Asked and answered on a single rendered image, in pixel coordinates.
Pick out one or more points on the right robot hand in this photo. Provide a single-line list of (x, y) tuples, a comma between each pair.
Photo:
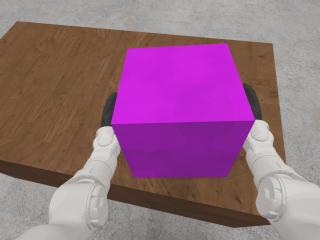
[(253, 101)]

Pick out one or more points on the right robot upper arm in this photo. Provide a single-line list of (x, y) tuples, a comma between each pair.
[(291, 206)]

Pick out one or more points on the robot right forearm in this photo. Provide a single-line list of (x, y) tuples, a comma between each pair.
[(262, 158)]

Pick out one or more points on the carton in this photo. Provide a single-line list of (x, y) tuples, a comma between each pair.
[(181, 111)]

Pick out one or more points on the left robot upper arm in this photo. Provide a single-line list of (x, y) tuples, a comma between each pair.
[(77, 209)]

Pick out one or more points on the pedestal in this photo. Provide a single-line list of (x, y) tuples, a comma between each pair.
[(54, 83)]

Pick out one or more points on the left robot hand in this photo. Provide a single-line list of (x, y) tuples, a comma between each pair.
[(108, 110)]

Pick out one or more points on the robot left forearm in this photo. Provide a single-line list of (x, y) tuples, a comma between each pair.
[(102, 163)]

